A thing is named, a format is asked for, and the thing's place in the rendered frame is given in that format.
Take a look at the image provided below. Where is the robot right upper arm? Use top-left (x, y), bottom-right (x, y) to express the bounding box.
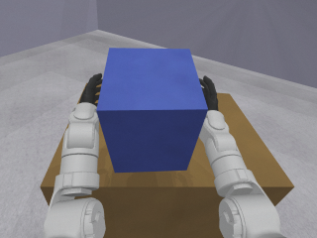
top-left (219, 193), bottom-right (287, 238)

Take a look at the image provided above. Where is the robot left hand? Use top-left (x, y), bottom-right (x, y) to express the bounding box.
top-left (79, 73), bottom-right (103, 107)

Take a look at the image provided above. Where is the pedestal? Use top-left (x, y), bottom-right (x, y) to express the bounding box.
top-left (40, 83), bottom-right (295, 238)

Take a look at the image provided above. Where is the robot right hand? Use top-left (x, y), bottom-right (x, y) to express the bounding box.
top-left (199, 75), bottom-right (219, 111)

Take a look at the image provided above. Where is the robot right forearm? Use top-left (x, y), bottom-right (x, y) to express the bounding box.
top-left (199, 110), bottom-right (281, 230)

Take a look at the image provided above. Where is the carton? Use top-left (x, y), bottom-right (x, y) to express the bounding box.
top-left (96, 48), bottom-right (208, 174)

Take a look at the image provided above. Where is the robot left upper arm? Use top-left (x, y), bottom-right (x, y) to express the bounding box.
top-left (44, 197), bottom-right (106, 238)

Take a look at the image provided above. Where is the robot left forearm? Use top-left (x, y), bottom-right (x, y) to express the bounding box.
top-left (43, 102), bottom-right (100, 238)

